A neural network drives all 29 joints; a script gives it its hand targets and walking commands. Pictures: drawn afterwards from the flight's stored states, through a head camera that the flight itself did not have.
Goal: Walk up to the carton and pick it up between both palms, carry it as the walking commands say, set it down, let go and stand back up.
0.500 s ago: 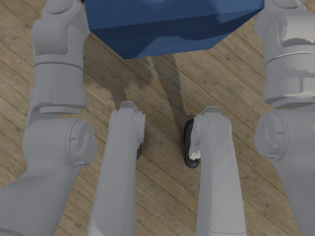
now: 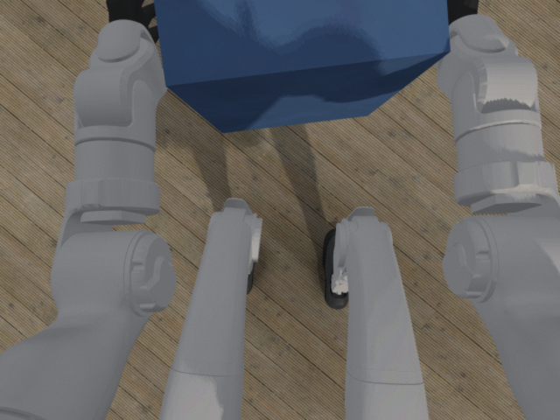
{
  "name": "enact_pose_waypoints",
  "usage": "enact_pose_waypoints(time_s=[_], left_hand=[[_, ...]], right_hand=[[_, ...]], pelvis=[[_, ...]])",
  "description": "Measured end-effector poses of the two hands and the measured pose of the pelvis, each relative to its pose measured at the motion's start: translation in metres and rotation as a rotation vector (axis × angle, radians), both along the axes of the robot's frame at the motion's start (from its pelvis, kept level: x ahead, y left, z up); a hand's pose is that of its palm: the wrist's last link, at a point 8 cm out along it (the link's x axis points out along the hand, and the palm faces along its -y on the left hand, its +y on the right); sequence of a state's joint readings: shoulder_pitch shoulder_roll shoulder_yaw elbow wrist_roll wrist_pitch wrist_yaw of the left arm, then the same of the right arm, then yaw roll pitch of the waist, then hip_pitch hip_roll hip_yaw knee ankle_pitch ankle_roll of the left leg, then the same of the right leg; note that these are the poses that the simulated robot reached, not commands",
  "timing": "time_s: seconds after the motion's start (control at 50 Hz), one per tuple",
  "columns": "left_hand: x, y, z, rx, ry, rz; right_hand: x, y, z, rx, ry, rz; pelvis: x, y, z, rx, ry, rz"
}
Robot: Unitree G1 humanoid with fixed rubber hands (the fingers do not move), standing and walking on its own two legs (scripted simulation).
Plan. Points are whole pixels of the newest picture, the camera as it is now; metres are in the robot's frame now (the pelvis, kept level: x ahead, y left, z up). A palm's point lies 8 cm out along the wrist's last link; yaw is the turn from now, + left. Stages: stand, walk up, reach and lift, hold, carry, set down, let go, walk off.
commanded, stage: reach and lift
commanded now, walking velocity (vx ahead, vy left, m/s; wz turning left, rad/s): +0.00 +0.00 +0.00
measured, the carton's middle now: (292, 48) +0.54 +0.02 -0.10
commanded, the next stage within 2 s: none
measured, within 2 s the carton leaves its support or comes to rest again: neither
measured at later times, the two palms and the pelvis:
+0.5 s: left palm (87, 3) +0.50 +0.19 +0.05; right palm out of the picture +0.53 -0.15 +0.04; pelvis +0.01 +0.00 +0.07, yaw +0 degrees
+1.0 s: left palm out of the picture +0.48 +0.18 +0.18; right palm out of the picture +0.49 -0.16 +0.16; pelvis +0.09 -0.01 +0.15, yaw +0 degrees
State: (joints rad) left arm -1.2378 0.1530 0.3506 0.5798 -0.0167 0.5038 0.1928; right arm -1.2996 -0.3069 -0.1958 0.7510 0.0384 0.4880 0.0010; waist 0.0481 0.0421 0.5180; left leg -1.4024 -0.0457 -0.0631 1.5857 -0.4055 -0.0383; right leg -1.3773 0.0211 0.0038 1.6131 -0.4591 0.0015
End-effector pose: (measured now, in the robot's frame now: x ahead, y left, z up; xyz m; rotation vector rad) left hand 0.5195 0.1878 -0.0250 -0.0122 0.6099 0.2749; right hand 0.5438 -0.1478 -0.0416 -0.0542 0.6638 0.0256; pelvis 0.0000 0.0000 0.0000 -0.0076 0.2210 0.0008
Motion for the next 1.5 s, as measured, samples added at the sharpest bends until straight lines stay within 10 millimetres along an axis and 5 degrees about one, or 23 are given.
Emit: enact_pose_waypoints(time_s=[0.64,0.96,1.32,1.5], left_hand=[[-0.031,0.002,0.103,0.002,0.021,0.006],[-0.04,-0.012,0.203,0.023,0.052,-0.048],[-0.055,-0.003,0.239,-0.02,0.059,-0.016],[-0.062,0.011,0.263,-0.057,0.021,0.02]], right_hand=[[-0.03,0.002,0.102,-0.004,0.022,0.008],[-0.05,-0.014,0.199,0.009,0.046,-0.027],[-0.064,-0.004,0.231,-0.03,0.069,0.022],[-0.062,0.01,0.264,-0.059,0.034,0.046]], pelvis=[[0.021,0.0,0.087,0.004,-0.084,0.002],[0.083,-0.008,0.139,0.015,0.012,0.001],[0.137,-0.017,0.189,0.026,-0.106,-0.001],[0.153,-0.009,0.202,0.015,-0.184,-0.001]])
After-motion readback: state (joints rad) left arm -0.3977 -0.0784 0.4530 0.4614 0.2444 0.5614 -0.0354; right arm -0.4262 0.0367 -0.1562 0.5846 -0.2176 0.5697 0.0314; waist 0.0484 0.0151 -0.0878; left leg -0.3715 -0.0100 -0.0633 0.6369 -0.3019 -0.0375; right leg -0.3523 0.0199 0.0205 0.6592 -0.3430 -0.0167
